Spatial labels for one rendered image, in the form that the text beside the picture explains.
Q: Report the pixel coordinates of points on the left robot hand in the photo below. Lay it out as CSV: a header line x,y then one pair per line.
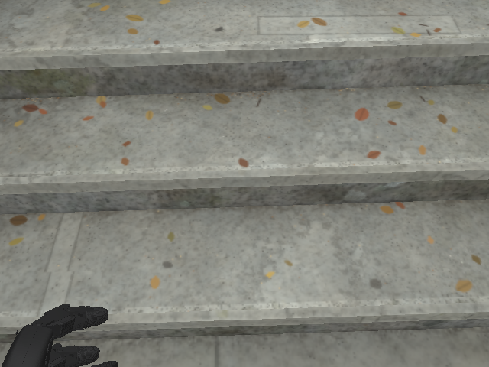
x,y
32,346

